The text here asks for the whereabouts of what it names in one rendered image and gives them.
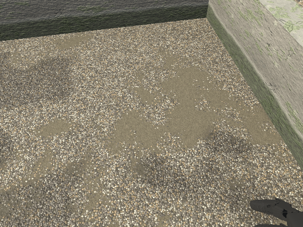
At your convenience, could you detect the right robot hand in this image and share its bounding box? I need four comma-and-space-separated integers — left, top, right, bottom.
250, 198, 303, 227

